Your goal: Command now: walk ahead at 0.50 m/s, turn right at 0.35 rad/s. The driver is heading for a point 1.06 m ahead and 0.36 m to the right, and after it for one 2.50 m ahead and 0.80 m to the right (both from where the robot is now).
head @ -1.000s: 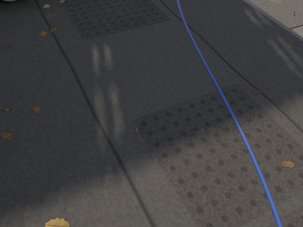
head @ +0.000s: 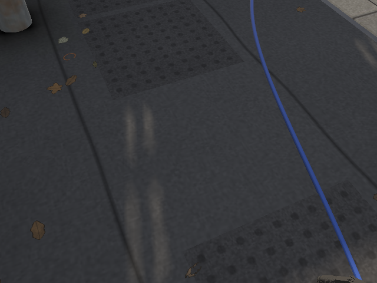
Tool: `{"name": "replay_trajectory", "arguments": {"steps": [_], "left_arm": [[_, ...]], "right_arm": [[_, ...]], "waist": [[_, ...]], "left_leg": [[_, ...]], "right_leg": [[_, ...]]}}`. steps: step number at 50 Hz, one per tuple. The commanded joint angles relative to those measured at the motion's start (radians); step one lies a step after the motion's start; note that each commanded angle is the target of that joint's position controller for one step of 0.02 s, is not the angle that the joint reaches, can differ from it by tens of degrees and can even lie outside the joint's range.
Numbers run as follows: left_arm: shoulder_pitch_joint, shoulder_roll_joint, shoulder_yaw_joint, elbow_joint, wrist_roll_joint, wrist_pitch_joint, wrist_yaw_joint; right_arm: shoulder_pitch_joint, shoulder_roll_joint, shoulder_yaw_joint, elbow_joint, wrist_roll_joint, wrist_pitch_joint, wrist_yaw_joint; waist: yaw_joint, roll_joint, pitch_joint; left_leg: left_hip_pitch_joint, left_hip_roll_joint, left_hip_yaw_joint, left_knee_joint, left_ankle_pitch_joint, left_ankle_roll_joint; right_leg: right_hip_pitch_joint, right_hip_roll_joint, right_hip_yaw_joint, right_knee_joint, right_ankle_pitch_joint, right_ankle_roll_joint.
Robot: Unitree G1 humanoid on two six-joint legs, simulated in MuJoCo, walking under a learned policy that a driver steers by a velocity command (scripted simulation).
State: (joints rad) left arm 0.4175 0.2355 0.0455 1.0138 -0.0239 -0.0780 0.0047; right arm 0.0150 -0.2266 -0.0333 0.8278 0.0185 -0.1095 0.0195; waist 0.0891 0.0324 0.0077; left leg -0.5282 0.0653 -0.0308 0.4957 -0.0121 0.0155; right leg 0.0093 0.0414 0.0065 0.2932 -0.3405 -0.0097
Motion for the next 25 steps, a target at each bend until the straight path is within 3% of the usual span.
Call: {"name": "replay_trajectory", "arguments": {"steps": [1,2,3,4,5,6,7,9,13,19,22,25], "left_arm": [[-0.051,0.136,0.024,-0.062,0.008,0.001,0.007],[-0.054,0.075,0.003,-0.101,0.032,0.0,0.005],[0.068,-0.03,-0.021,-0.118,-0.001,-0.019,0.002],[0.033,0.099,0.007,-0.102,-0.024,-0.027,0.005],[-0.044,0.142,0.023,-0.121,-0.031,-0.027,0.006],[-0.073,0.127,0.025,-0.123,-0.023,-0.02,0.011],[-0.088,0.113,0.032,-0.126,-0.011,-0.011,0.013],[-0.071,0.073,0.036,-0.132,-0.014,0.014,0.004],[-0.143,0.057,0.041,-0.18,-0.005,0.041,0.0],[-0.322,0.043,0.033,-0.252,0.005,0.034,-0.031],[-0.413,0.038,0.027,-0.297,0.002,0.034,-0.05],[-0.443,0.053,0.031,-0.334,-0.001,0.038,-0.065]], "right_arm": [[0.227,-0.192,-0.071,0.007,-0.004,-0.028,-0.008],[0.407,-0.278,-0.091,0.029,-0.017,-0.026,-0.017],[0.434,-0.322,-0.099,0.044,-0.031,-0.017,-0.008],[0.387,-0.201,-0.069,0.019,-0.032,-0.02,-0.007],[0.315,-0.145,-0.053,0.004,-0.023,-0.023,-0.008],[0.244,-0.127,-0.044,-0.002,-0.022,-0.022,-0.005],[0.203,-0.106,-0.04,0.001,-0.022,-0.02,-0.004],[0.187,-0.091,-0.039,0.017,-0.032,-0.022,-0.007],[0.222,-0.13,-0.056,0.045,-0.034,-0.026,-0.024],[0.262,-0.171,-0.07,0.06,-0.028,-0.006,-0.044],[0.306,-0.185,-0.077,0.075,-0.017,0.009,-0.047],[0.307,-0.209,-0.086,0.079,-0.002,0.027,-0.045]], "waist": [[-0.187,-0.093,-0.104],[-0.242,0.053,-0.28],[-0.17,0.364,-0.376],[-0.185,0.218,-0.307],[-0.176,0.135,-0.192],[-0.143,0.053,-0.133],[-0.12,0.05,-0.079],[-0.088,0.084,-0.043],[-0.084,0.032,0.007],[-0.131,0.017,0.061],[-0.16,0.013,0.092],[-0.147,0.031,0.091]], "left_leg": [[0.378,0.001,-0.005,-0.029,-0.059,0.053],[0.673,0.206,-0.211,-0.016,-0.069,0.11],[0.923,0.387,-0.641,-0.153,-0.252,0.242],[0.846,0.355,-0.637,-0.192,-0.333,0.212],[0.719,0.329,-0.464,-0.196,-0.287,0.168],[0.589,0.287,-0.347,-0.223,-0.191,0.149],[0.499,0.25,-0.256,-0.259,-0.141,0.141],[0.406,0.21,-0.131,-0.314,-0.071,0.138],[0.406,0.218,-0.001,-0.354,0.055,0.163],[0.468,0.217,0.15,-0.374,0.057,0.145],[0.547,0.238,0.193,-0.351,0.067,0.136],[0.615,0.256,0.233,-0.275,0.214,0.114]], "right_leg": [[-0.139,-0.191,0.138,0.245,0.446,-0.123],[-0.329,-0.097,0.06,0.584,0.194,-0.081],[-0.683,0.027,0.043,0.874,-0.244,-0.044],[-0.765,-0.035,0.151,1.006,-0.222,-0.051],[-0.795,-0.076,0.138,1.018,-0.122,-0.062],[-0.745,-0.121,0.121,0.991,-0.034,-0.054],[-0.716,-0.148,0.118,0.94,0.023,-0.048],[-0.644,-0.176,0.102,0.901,0.08,-0.042],[-0.731,-0.183,0.111,0.819,0.188,-0.026],[-0.746,-0.168,0.038,0.524,0.374,-0.023],[-0.76,-0.16,-0.01,0.437,0.344,-0.041],[-0.714,-0.131,-0.064,0.384,0.229,-0.077]]}}
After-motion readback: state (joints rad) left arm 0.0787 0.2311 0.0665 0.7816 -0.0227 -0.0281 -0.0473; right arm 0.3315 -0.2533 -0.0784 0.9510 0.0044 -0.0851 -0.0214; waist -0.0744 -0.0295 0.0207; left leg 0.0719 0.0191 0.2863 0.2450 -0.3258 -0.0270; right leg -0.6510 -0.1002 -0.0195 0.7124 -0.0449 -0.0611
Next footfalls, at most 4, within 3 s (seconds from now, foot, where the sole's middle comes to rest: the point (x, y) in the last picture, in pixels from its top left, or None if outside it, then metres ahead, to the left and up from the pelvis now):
0.02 left None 0.19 0.13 -0.77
0.58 right None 0.41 -0.18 -0.77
1.12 left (256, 213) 0.76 -0.17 -0.77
1.60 right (346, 212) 0.79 -0.51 -0.77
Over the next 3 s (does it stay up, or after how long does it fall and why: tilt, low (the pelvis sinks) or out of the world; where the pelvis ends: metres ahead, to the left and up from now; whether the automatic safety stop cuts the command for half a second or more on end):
stays up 1.01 -0.45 0.00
